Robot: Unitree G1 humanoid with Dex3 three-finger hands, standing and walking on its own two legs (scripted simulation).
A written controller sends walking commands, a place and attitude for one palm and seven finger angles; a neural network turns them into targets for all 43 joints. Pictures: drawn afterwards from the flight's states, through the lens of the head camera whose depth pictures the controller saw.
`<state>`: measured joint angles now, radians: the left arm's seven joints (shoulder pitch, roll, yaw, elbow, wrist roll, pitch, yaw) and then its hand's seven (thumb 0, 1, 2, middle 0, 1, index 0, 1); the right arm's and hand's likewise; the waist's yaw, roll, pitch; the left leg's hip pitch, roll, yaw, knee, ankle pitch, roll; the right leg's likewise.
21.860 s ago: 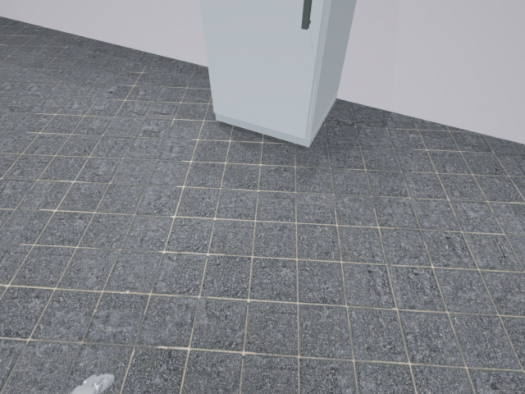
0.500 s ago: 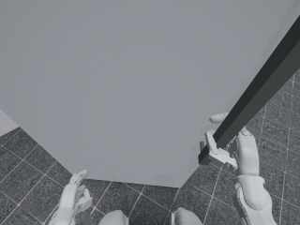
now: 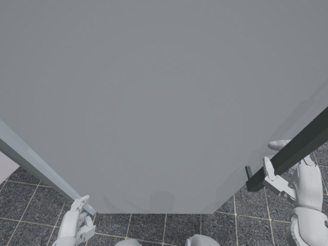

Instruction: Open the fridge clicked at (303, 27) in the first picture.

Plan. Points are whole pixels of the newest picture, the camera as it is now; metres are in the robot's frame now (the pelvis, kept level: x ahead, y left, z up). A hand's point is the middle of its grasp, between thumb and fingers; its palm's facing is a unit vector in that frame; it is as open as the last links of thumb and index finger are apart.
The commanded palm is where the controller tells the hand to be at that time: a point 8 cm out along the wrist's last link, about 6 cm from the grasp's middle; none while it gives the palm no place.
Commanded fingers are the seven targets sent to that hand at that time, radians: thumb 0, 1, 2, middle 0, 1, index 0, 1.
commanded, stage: walk backward, drawing the door open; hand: right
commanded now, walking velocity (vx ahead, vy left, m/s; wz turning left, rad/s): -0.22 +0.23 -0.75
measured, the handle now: (295, 136) +0.31 -0.21 +0.16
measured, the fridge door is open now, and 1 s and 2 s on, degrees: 61 74 73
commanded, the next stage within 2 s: stop walking and hold the door back in 0.28 s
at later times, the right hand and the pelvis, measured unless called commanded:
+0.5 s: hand out of the picture +0.09 -0.15 +0.08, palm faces +0.59 +0.74 -0.33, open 6.5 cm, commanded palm +0.09 -0.20 +0.08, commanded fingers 0.00 -0.90 -0.90 0.45 1.40 0.45 1.40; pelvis -0.07 +0.15 +0.00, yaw -19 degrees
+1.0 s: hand (273, 238) +0.15 -0.16 +0.09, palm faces +0.56 +0.81 -0.20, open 6.0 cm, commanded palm +0.10 -0.19 +0.08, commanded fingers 0.00 -0.90 -0.90 0.45 1.40 0.45 1.40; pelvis -0.14 +0.16 +0.01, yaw -25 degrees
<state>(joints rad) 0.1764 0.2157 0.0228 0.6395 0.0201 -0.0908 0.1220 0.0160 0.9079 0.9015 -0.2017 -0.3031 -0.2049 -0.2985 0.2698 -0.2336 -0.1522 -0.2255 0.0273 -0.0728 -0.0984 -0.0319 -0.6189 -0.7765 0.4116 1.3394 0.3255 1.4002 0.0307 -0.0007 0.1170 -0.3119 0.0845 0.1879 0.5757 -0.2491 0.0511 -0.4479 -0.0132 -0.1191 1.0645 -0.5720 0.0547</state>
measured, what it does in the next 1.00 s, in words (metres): steps to the left, turning right: right foot, then left foot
